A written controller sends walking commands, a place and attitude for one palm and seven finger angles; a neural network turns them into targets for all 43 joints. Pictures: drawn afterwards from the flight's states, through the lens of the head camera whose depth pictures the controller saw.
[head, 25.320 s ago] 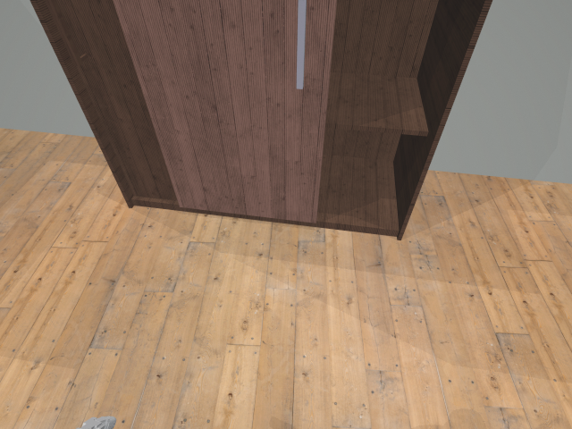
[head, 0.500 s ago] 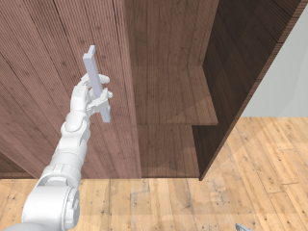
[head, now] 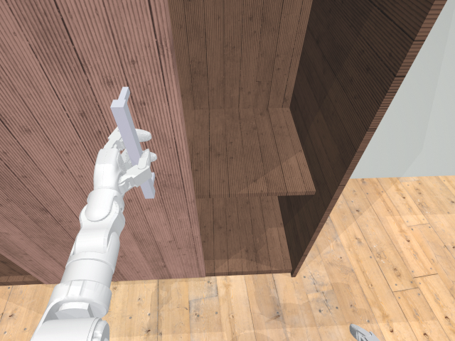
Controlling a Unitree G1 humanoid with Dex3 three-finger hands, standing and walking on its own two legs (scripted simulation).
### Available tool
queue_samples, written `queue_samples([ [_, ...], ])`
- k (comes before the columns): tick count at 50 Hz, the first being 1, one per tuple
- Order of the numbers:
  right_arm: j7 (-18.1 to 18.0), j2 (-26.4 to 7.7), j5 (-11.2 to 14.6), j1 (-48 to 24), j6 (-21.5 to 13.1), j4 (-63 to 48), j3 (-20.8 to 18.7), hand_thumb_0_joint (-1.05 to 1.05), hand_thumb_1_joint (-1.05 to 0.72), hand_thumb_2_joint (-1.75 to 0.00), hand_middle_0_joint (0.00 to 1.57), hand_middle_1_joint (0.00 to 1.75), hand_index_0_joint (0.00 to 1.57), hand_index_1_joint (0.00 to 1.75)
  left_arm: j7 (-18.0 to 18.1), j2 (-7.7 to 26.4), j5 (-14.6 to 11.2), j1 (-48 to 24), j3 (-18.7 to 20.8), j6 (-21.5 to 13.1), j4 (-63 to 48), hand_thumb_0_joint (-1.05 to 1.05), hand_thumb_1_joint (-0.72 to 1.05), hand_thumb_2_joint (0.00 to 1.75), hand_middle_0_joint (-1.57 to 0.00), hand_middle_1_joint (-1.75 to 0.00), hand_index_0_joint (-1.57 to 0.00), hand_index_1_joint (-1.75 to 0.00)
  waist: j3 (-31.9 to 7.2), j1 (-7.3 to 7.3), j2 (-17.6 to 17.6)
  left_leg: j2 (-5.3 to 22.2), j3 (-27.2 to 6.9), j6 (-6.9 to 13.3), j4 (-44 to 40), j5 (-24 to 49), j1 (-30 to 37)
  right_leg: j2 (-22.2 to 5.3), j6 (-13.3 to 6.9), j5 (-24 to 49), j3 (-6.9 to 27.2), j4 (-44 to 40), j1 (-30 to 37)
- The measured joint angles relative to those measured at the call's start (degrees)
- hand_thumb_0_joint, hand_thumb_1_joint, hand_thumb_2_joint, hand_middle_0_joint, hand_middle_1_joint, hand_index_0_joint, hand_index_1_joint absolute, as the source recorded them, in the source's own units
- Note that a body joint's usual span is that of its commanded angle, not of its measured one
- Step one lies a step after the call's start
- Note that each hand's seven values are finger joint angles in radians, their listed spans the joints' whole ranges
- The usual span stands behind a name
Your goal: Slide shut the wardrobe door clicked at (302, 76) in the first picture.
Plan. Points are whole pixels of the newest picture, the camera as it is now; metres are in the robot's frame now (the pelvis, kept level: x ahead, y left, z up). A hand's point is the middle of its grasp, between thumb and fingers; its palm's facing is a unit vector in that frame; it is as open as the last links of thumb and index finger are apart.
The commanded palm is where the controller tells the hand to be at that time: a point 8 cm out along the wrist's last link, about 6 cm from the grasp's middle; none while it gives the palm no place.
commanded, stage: tug the door sideways, standing still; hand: left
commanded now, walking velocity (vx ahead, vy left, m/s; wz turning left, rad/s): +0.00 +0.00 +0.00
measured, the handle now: (138, 149) +0.45 +0.17 +0.09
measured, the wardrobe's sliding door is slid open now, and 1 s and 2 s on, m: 0.38 0.38 0.34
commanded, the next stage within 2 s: step sideways, sliding the door along in 0.98 s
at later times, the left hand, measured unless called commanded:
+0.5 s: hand (148, 167) +0.40 +0.14 +0.10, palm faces +0.13 -0.99 -0.01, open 5.7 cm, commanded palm +0.37 +0.14 +0.10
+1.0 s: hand (150, 168) +0.40 +0.14 +0.10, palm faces +0.13 -0.99 -0.04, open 5.8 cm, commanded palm +0.37 +0.13 +0.10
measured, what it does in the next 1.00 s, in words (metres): stands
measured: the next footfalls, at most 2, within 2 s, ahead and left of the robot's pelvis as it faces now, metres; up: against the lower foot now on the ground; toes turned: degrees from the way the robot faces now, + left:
right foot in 1.78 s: +0.14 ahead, -0.22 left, +0.00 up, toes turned +8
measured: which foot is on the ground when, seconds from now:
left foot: down 0.00-1.00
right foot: down 0.00-1.00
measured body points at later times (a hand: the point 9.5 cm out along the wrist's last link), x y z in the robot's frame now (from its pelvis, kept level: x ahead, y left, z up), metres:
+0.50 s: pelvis +0.00 +0.01 +0.00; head +0.02 +0.00 +0.45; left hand +0.38 +0.20 +0.10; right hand +0.13 -0.22 -0.12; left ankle -0.02 +0.12 -0.73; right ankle +0.00 -0.11 -0.73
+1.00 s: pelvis -0.02 +0.00 -0.01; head +0.02 +0.00 +0.44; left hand +0.38 +0.19 +0.10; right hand +0.09 -0.23 -0.13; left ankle -0.02 +0.12 -0.73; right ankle +0.00 -0.11 -0.73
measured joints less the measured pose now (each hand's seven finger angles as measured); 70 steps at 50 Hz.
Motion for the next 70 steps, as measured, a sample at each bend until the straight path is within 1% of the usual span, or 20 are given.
queue_samples([
  [5,0.1,0.2,-0.1,-1.0,0.4,-0.7,-0.2,0.01,-0.9,-0.9,0.2,0.29,0.21,0.3,0.2,-0.8,0.0,3.7,-0.8,2.4,-5.3,0.01,0.78,0.78,-0.3,-1.37,-0.31,-1.39,-0.5,0.46,0.1,0.0,0.1,0.0,-1.3,-0.3,1.8,0.1,0.1,-0.3,0.2,-1.4,1.8],
  [7,0.0,0.3,0.0,-1.3,0.3,-0.8,-0.3,0.01,-0.9,-0.9,0.2,0.29,0.21,0.3,0.7,-1.3,0.0,4.0,-1.7,3.1,-6.2,0.02,0.78,0.79,-0.3,-1.36,-0.31,-1.39,-0.4,0.8,0.2,-0.1,-0.3,0.0,-1.5,-0.4,2.1,0.0,0.2,-0.4,-0.2,-1.8,2.5],
  [13,-0.3,0.4,-0.4,-2.9,0.6,1.4,-0.6,0.01,-0.9,-0.9,0.2,0.29,0.21,0.3,2.8,-3.6,1.2,-0.2,-4.9,3.4,-3.6,0.02,0.75,0.82,-0.33,-1.36,-0.35,-1.39,0.2,2.65,0.2,-0.9,-2.5,0.1,0.0,-0.7,0.9,-0.8,0.4,-1.2,-2.3,-1.0,2.4],
  [17,0.0,0.7,-0.6,-3.7,0.4,2.4,-0.6,0.01,-0.9,-0.9,0.2,0.29,0.21,0.3,4.6,-4.6,1.6,-2.8,-6.0,2.7,-0.7,0.02,0.75,0.84,-0.33,-1.36,-0.35,-1.39,0.2,3.22,0.5,-1.3,-3.2,0.2,0.9,-0.7,-0.3,-1.3,0.5,-1.4,-3.0,0.0,1.6],
  [25,0.7,1.8,-0.8,-2.9,-1.2,3.6,-0.1,0.01,-0.9,-0.9,0.2,0.29,0.21,0.3,7.1,-4.9,1.3,-7.1,-7.5,0.3,5.2,0.01,0.77,0.84,-0.31,-1.38,-0.31,-1.4,0.6,3.25,0.8,-1.9,-3.8,0.4,2.7,-0.6,-2.1,-2.0,0.5,-1.6,-3.4,2.0,0.0],
  [34,1.3,1.5,-0.9,-0.3,-3.1,6.1,-0.2,0.01,-0.9,-0.9,0.2,0.29,0.21,0.3,9.6,-4.8,0.9,-10.6,-9.7,-2.2,9.3,0.01,0.79,0.83,-0.29,-1.38,-0.26,-1.4,1.4,3.28,1.0,-2.3,-4.3,0.5,4.2,-0.3,-4.1,-2.5,0.6,-1.5,-3.9,3.4,-1.8],
  [42,1.3,0.9,-0.8,0.7,-4.2,7.3,-0.4,0.01,-0.9,-0.9,0.2,0.29,0.21,0.3,9.8,-4.3,0.6,-12.0,-10.5,-3.6,11.1,0.0,0.79,0.83,-0.3,-1.39,-0.25,-1.4,1.6,3.23,0.8,-2.5,-4.4,0.6,4.3,0.1,-4.9,-2.7,0.5,-1.3,-4.0,3.7,-2.6],
  [55,1.4,0.6,-0.6,-0.9,-5.2,6.0,-0.3,0.01,-0.9,-0.9,0.2,0.29,0.2,0.3,9.1,-4.1,0.2,-12.6,-11.0,-3.9,11.6,0.01,0.79,0.83,-0.3,-1.39,-0.26,-1.4,1.5,3.62,0.5,-2.5,-4.8,0.4,4.4,0.1,-5.3,-2.7,0.3,-1.5,-4.3,4.0,-2.9],
  [57,0.3,0.5,-0.6,-2.2,-3.4,5.2,0.6,0.01,-0.9,-0.9,0.2,0.29,0.21,0.3,7.5,-3.1,2.0,-11.8,-9.5,-3.3,10.4,0.0,0.77,0.83,-0.32,-1.38,-0.26,-1.4,2.3,3.89,0.3,-2.1,-3.9,0.5,3.9,0.0,-4.1,-2.3,0.4,-1.4,-3.4,3.8,-2.3],
  [58,-0.5,0.5,-0.4,-2.7,-2.4,4.6,0.9,0.01,-0.9,-0.9,0.2,0.29,0.21,0.3,7.4,-2.5,2.2,-11.4,-9.6,-2.7,9.5,0.0,0.76,0.83,-0.33,-1.37,-0.27,-1.4,2.8,4.04,0.3,-1.9,-3.4,0.5,3.4,0.1,-3.3,-2.1,0.4,-1.3,-3.0,3.5,-1.9],
  [62,-3.2,0.7,-0.5,-3.8,-0.2,1.8,1.1,0.01,-0.9,-0.9,0.2,0.3,0.21,0.3,7.2,-1.0,1.7,-10.2,-9.7,-0.2,6.2,0.0,0.75,0.83,-0.36,-1.33,-0.28,-1.4,4.2,5.15,-0.1,-1.4,-1.9,0.4,3.8,-0.7,-1.8,-1.6,0.3,-2.0,-1.3,5.4,-1.7],
  [66,-4.6,1.2,-1.0,-4.8,1.6,0.4,1.0,0.01,-0.9,-0.9,0.2,0.3,0.21,0.3,7.4,0.2,0.8,-9.3,-9.4,2.2,3.5,-0.01,0.74,0.84,-0.37,-1.31,-0.28,-1.4,6.3,5.97,-0.1,-0.8,-1.6,-0.4,6.1,-2.7,0.0,-0.2,0.2,-6.2,0.4,9.8,-0.8],
  [67,-4.7,1.3,-1.1,-5.0,2.1,0.2,1.1,0.01,-0.9,-0.9,0.2,0.3,0.21,0.3,7.7,0.4,0.6,-9.1,-9.2,2.7,3.0,-0.01,0.75,0.84,-0.37,-1.31,-0.28,-1.4,6.7,6.18,0.1,-0.6,-1.8,-0.7,6.6,-3.2,0.5,0.2,-0.2,-5.9,0.5,9.6,-0.1],
  [68,-4.7,1.2,-1.0,-5.2,2.6,0.2,1.2,0.01,-0.9,-0.9,0.2,0.3,0.21,0.3,8.0,0.3,0.4,-8.9,-9.0,3.2,2.6,-0.01,0.75,0.85,-0.37,-1.31,-0.28,-1.4,7.2,6.31,0.8,0.0,-2.3,-1.2,7.2,-3.7,1.0,0.8,-0.9,-5.6,0.0,9.5,0.8],
  [70,-4.6,0.7,-0.7,-5.2,3.5,0.5,1.1,0.01,-0.9,-0.9,0.2,0.3,0.21,0.3,8.8,-0.5,0.3,-8.5,-8.5,4.2,2.3,0.0,0.75,0.85,-0.35,-1.29,-0.27,-1.4,7.7,6.27,3.0,1.6,-4.1,-1.8,8.3,-4.4,1.5,2.4,-2.5,-5.6,-1.8,7.8,3.0],
])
